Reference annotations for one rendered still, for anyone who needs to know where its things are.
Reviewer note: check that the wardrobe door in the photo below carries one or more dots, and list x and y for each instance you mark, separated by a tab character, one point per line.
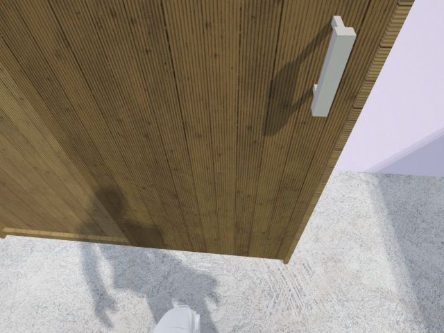
191	120
40	188

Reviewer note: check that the robot left thigh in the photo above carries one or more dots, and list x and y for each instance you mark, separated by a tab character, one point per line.
179	320

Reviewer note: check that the handle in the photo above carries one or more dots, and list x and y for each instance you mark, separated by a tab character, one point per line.
336	58

